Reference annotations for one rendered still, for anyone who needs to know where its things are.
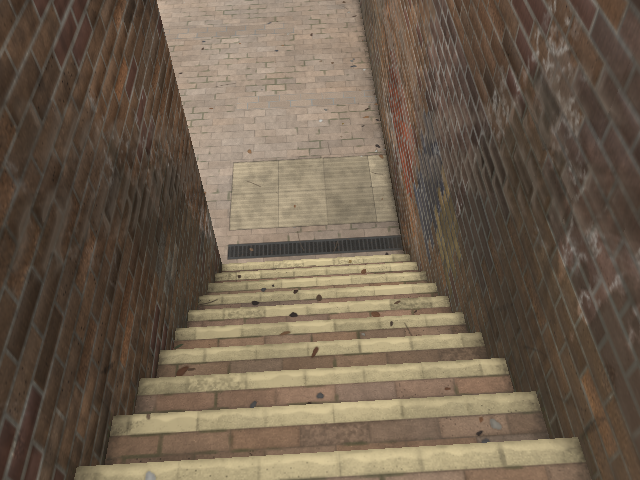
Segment stairs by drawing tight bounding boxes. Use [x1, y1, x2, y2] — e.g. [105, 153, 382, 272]
[74, 254, 592, 480]

